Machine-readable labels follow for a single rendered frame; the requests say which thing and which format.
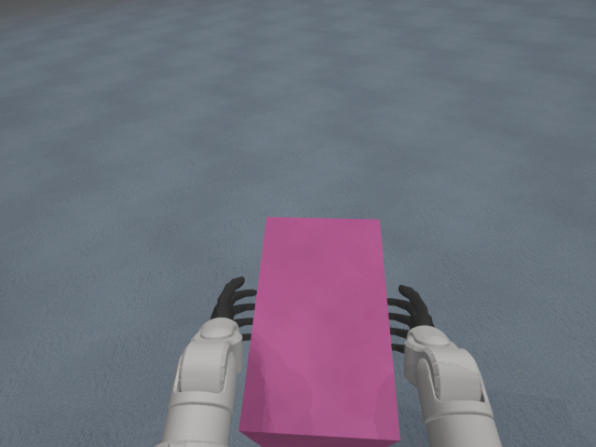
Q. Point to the robot left forearm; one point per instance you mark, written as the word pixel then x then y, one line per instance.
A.
pixel 203 391

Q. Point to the robot right hand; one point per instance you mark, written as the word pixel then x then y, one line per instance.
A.
pixel 417 310

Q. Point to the carton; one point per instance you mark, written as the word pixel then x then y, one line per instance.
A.
pixel 320 369

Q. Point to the robot right forearm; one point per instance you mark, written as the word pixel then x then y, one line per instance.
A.
pixel 454 402

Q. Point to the robot left hand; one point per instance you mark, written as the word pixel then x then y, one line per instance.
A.
pixel 226 309

